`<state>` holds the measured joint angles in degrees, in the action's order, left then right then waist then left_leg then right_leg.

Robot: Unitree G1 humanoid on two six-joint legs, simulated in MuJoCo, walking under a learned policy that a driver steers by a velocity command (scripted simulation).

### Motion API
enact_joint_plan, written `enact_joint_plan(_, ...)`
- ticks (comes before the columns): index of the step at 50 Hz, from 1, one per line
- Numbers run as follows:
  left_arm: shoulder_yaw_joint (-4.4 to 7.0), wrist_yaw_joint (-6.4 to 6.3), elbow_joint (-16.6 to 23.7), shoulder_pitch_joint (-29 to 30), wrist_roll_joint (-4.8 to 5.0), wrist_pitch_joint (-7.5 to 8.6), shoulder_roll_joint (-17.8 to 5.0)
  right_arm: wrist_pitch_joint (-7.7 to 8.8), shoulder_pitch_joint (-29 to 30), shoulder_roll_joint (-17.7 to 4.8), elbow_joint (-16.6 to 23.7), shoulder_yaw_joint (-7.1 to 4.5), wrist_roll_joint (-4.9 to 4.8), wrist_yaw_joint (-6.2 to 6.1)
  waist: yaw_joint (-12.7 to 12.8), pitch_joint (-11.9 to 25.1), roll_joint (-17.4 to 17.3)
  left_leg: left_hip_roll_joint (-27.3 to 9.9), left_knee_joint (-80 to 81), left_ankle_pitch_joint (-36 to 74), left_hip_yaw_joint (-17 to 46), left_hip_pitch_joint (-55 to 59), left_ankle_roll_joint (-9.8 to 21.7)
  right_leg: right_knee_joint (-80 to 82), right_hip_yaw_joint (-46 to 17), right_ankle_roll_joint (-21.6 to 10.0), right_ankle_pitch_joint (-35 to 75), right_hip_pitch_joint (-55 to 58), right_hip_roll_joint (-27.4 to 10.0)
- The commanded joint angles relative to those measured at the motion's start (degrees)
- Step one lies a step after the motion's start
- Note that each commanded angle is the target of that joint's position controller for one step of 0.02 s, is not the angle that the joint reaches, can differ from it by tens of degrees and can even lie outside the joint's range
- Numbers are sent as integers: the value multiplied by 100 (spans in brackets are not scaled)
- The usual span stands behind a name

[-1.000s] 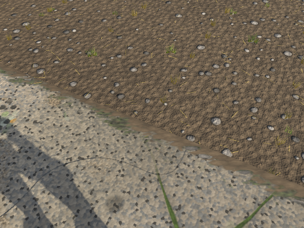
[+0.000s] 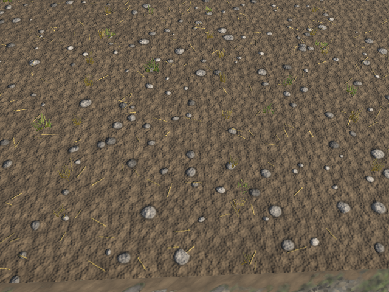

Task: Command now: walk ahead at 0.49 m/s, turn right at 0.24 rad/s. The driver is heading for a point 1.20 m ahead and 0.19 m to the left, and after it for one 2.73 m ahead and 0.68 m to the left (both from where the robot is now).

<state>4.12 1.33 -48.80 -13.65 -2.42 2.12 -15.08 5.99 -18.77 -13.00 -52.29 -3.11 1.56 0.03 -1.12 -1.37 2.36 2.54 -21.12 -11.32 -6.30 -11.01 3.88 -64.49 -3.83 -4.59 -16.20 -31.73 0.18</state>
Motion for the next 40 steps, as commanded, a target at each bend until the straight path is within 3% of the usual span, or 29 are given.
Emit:
enact_joint_plan(1,-88,86,358,-23,-31,-35,62,139,-294,-403,120,-25,-31,33,211,-163,-579,-1572,1257,1284,1301,237,841,538,-23,98,543,-713,-271)
enact_joint_plan(5,-265,169,657,959,46,29,210,78,-519,-476,47,0,-101,39,45,-221,-631,-1252,1214,1809,641,-49,655,2169,642,167,1399,0,-305)
enact_joint_plan(7,-275,153,772,1306,87,25,122,34,-855,-626,-62,-13,-131,30,-83,-288,-686,-1410,1161,1949,706,180,663,2537,800,120,1405,146,-258)
enact_joint_plan(10,-250,79,864,1484,74,53,-8,-76,-1124,-725,-181,-21,-95,-11,-122,-354,-701,-1643,806,2446,763,854,646,2969,858,-55,874,220,-151)
enact_joint_plan(12,-184,22,668,884,38,107,-83,-148,-1130,-806,-240,-33,-99,-52,167,-52,-728,-1588,-92,3642,610,1061,534,3378,934,-221,574,1111,133)
enact_joint_plan(13,-97,-25,341,-28,-15,167,-217,-192,-1114,-808,-237,-28,-126,-52,547,408,-528,-1345,-1151,3793,365,813,409,3714,969,-349,688,2253,296)
enact_joint_plan(14,40,-101,99,-1082,-139,219,-642,-187,-1076,-621,-78,31,-192,-43,929,1044,-121,-1098,-2727,2397,220,-295,266,3869,-140,-630,170,3777,-663)
enact_joint_plan(15,151,-174,92,-1443,-167,230,-1183,-180,-1539,153,124,199,-312,-11,742,1772,1044,-197,-4900,-1854,38,-2295,22,4331,-2785,-1228,185,5348,-2583)
enact_joint_plan(16,181,-169,66,-1434,134,143,-1056,-211,-1268,-518,63,10,-212,-72,944,1665,445,-151,-5516,-1864,759,-2865,88,4773,-3211,-1410,-223,4885,-2581)
enact_joint_plan(17,73,-165,82,-880,141,143,-716,-191,-725,-631,234,-53,-208,-60,679,740,269,-425,-5553,-1342,899,-3068,143,4887,-2268,-1207,31,4133,-2280)
enact_joint_plan(18,-13,-125,117,-479,129,201,-378,-173,-527,-556,273,-50,-213,-37,483,320,111,-597,-5163,-896,930,-2788,148,5106,-1569,-969,688,3347,-2013)
enact_joint_plan(20,-94,-140,49,-256,134,306,-37,-340,-760,-373,112,-71,-76,14,98,15,192,-768,-4606,-630,965,-2137,47,5322,-596,-545,1459,2500,-1554)
enact_joint_plan(21,-106,-145,2,-310,130,363,-3,-438,-833,-280,78,-81,-44,48,15,10,209,-734,-4515,-569,963,-1971,10,5366,-366,-483,1753,2353,-1497)
enact_joint_plan(24,-54,-148,-144,-572,169,471,-183,-612,-473,-202,224,-112,-61,101,-91,-119,127,-718,-4207,4,944,-2272,-31,5485,200,-430,2375,2344,-1420)
enact_joint_plan(25,-70,-155,-93,-357,234,493,-151,-603,-166,-170,408,-98,-95,83,-181,-288,75,-719,-3423,488,923,-1953,-33,5676,686,-303,2395,1823,-1156)
enact_joint_plan(26,-70,-166,-108,-268,234,512,-187,-592,75,-108,499,-59,-69,90,-189,-356,300,-649,-2969,852,681,-1745,-28,5682,934,-263,2440,1637,-1004)
enact_joint_plan(27,-87,-197,-137,-290,223,511,-224,-588,411,-130,620,-45,-1,147,-99,-372,282,-580,-2716,1096,526,-1664,-14,5595,1072,-241,2831,1660,-966)
enact_joint_plan(28,-80,-213,-163,-398,222,509,-291,-584,538,-97,693,-17,-5,179,-54,-271,275,-556,-2416,1204,430,-1601,12,5541,1154,-254,2992,1815,-1009)
enact_joint_plan(29,-46,-234,-235,-560,157,476,-408,-631,539,-104,691,8,54,198,10,-103,321,-476,-2742,1149,236,-1433,6,5350,1232,-283,3518,1964,-1115)
enact_joint_plan(32,-34,-266,-297,-814,123,354,-461,-668,819,-292,891,-4,32,199,131,-153,150,-550,-2469,586,237,-1728,136,5025,1316,-354,3558,2649,-1392)
enact_joint_plan(33,-9,-295,-363,-1001,26,365,-577,-695,628,-488,819,-81,139,201,69,44,158,-710,-3250,919,448,-1990,297,4664,1109,-481,4292,3225,-1806)
enact_joint_plan(34,7,-332,-346,-978,72,340,-622,-695,581,-563,843,-117,135,170,12,98,-5,-812,-3207,619,633,-2248,408,4468,1118,-532,4341,3558,-1964)
enact_joint_plan(35,13,-317,-274,-901,138,223,-627,-670,879,-432,931,-72,12,193,179,-188,-98,-595,-2445,-473,353,-2258,379,4498,1291,-512,3811,3494,-1779)
enact_joint_plan(36,36,-320,-310,-970,95,157,-704,-681,1009,-382,965,-62,17,208,255,-262,13,-373,-2338,-946,34,-1946,427,4267,1356,-498,4318,3488,-1693)
enact_joint_plan(38,70,-330,-362,-993,95,33,-831,-712,475,-435,839,-124,-13,197,45,27,218,-10,-2023,-1301,-237,-989,618,3296,1541,-402,5479,3388,-1610)
enact_joint_plan(39,94,-298,-328,-870,112,22,-872,-679,-231,-577,663,-210,51,179,-306,373,220,140,-1603,-1307,-79,-150,805,2184,1604,-295,5446,3047,-1520)
enact_joint_plan(40,113,-282,-138,-454,191,34,-903,-603,-1212,-1035,421,-374,129,106,-907,716,-631,-436,-509,-856,1067,1104,1151,223,1794,2,4147,1876,-1151)
